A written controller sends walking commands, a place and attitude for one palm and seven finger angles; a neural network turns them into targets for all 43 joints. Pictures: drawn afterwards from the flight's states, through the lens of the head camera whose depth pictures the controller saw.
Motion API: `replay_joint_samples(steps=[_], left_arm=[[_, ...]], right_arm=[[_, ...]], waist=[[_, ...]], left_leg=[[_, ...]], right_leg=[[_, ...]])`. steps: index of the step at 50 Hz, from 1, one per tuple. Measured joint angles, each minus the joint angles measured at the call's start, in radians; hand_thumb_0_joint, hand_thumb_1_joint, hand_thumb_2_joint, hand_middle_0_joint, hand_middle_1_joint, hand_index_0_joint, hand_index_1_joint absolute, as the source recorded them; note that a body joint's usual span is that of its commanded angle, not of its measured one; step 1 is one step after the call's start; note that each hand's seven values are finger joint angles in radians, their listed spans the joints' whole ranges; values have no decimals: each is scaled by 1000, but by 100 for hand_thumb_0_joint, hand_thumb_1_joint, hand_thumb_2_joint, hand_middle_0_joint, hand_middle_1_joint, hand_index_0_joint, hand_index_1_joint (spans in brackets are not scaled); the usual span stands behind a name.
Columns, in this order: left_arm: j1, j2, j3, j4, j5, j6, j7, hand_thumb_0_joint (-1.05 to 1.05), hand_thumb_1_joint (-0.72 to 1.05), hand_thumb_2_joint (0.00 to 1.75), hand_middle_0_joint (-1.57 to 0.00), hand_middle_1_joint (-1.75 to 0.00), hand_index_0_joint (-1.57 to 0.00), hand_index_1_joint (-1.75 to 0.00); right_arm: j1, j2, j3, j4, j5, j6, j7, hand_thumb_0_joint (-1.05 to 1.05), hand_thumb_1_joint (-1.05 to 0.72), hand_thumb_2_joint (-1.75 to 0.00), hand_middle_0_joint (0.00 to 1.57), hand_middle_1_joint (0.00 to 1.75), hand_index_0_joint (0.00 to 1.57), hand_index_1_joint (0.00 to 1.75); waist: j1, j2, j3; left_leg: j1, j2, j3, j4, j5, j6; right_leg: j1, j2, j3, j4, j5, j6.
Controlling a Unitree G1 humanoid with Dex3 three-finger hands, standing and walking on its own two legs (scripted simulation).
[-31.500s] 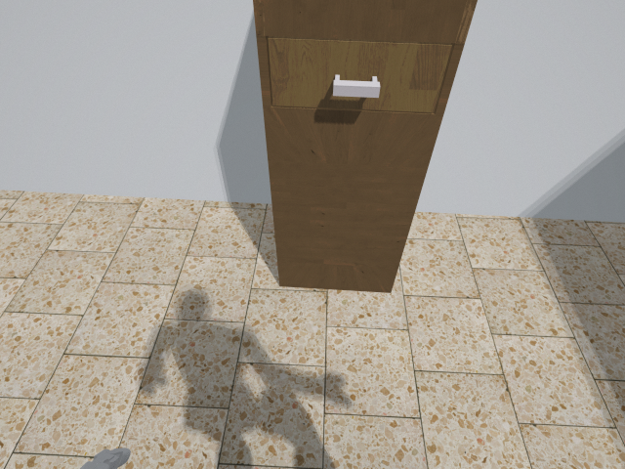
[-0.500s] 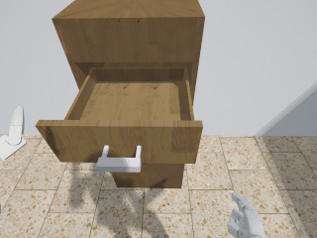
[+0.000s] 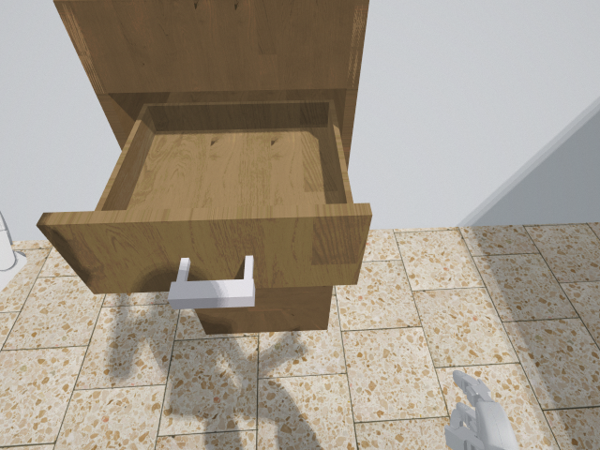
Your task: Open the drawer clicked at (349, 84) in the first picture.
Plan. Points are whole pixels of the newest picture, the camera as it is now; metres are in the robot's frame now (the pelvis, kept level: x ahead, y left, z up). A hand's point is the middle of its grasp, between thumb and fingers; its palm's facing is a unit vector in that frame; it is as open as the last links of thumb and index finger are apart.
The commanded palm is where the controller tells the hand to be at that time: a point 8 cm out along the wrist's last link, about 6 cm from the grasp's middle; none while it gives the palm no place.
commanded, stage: step back with the hand held close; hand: left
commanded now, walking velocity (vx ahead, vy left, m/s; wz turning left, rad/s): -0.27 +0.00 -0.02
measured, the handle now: (215, 279) +0.31 +0.13 +0.08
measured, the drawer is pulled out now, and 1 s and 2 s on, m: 0.29 0.29 0.29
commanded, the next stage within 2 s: stop stepping back and stand still in 0.78 s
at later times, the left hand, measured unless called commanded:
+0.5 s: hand out of the picture +0.10 +0.24 +0.28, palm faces +0.54 -0.74 -0.41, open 7.4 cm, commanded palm +0.03 +0.28 +0.27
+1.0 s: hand out of the picture -0.07 +0.21 +0.27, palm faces +0.48 -0.72 -0.51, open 7.4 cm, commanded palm -0.14 +0.26 +0.27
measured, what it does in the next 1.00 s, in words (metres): walks backwards: right foot, then left foot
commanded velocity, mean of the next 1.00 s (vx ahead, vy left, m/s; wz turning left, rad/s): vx -0.21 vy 0.02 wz -0.02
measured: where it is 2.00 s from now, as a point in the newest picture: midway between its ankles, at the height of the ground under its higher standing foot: outside the picture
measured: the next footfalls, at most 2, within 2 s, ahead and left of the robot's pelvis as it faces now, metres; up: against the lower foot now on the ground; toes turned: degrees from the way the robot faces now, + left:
right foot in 0.22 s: +0.00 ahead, -0.12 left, +0.00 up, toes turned -1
left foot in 0.52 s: -0.04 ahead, +0.12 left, +0.00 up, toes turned +2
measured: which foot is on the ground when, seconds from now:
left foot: down 0.00-0.34, up 0.36-0.50, down 0.52-0.84, up 0.86-1.00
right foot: down 0.00-0.12, up 0.14-0.20, down 0.22-0.58, up 0.60-0.78, down 0.80-1.00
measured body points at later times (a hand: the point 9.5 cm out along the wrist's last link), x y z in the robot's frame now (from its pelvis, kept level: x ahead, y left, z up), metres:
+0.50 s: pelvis -0.10 +0.00 -0.01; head -0.11 +0.02 +0.44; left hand +0.07 +0.28 +0.29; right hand +0.06 -0.24 -0.08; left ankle -0.08 +0.12 -0.72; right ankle -0.04 -0.12 -0.74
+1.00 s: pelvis -0.27 -0.02 +0.00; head -0.27 -0.01 +0.45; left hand -0.10 +0.24 +0.30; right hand -0.11 -0.25 -0.08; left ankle -0.26 +0.10 -0.69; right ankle -0.24 -0.11 -0.74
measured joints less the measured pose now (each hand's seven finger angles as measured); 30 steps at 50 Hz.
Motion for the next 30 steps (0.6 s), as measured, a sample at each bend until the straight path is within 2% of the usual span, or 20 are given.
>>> replay_joint_samples(steps=[5, 10, 13, 17, 22, 25, 27, 30], left_arm=[[95, 44, 24, -69, 8, 6, 10, 1, 89, 90, -22, -30, -21, -30], [111, 98, 81, -133, 16, -31, 30, 2, 89, 90, -22, -30, -21, -30], [79, 95, 106, -142, 17, -70, 45, 2, 89, 90, -22, -30, -21, -30], [-8, 60, 97, -92, 12, -90, 50, 1, 89, 90, -22, -30, -21, -30], [-60, 66, 71, -9, 7, -67, 27, 1, 89, 90, -22, -30, -21, -30], [-42, 73, 70, 3, 6, -49, 23, 1, 89, 90, -22, -30, -21, -30], [-37, 73, 65, -5, 1, -42, 24, 1, 89, 90, -22, -30, -21, -30], [-2, 57, 65, -23, -2, -41, 23, 1, 89, 90, -22, -30, -21, -30]], right_arm=[[33, 11, -23, -23, -13, 21, -14, 1, -90, -90, 20, 30, 20, 30], [78, 50, -23, -22, -45, -27, -21, 1, -90, -90, 20, 30, 20, 30], [89, 68, -14, 2, -55, -59, -16, 1, -90, -90, 20, 30, 20, 30], [58, 66, 0, 30, -32, -61, -1, 1, -90, -90, 20, 30, 20, 30], [49, 50, -1, 42, 9, -31, 2, 1, -90, -90, 20, 30, 21, 30], [53, 35, 5, 25, 12, -21, -7, 1, -90, -90, 20, 30, 21, 30], [47, 20, 1, 13, 9, -25, -13, 1, -90, -90, 20, 30, 20, 30], [33, 27, -6, 5, 0, -33, -10, 1, -90, -90, 20, 30, 20, 30]], waist=[[-23, -65, 6], [-26, -118, -7], [-19, -117, -38], [-24, -58, -30], [-23, -58, -47], [-26, -66, -53], [-29, -62, -36], [-5, -84, 3]], left_leg=[[-44, -22, 21, 15, 12, 13], [-81, -32, 23, 45, 18, 12], [-112, -23, 19, 63, 23, 3], [-134, 16, -4, 80, 53, -16], [-161, -7, 18, 303, -132, -26], [-87, 10, 42, 168, -108, -23], [-66, 15, 39, 52, 11, -7], [-95, 5, 57, 60, 49, 12]], right_leg=[[-71, -24, 21, 63, -8, 13], [-100, -20, 37, 188, -82, 0], [-54, -2, 37, 174, -144, -9], [-41, 37, 13, 123, -90, -23], [-54, 12, 21, 103, -43, -22], [-77, -1, 21, 88, -9, -9], [-110, -8, 8, 105, 5, 2], [-154, -3, 44, 174, -110, 11]])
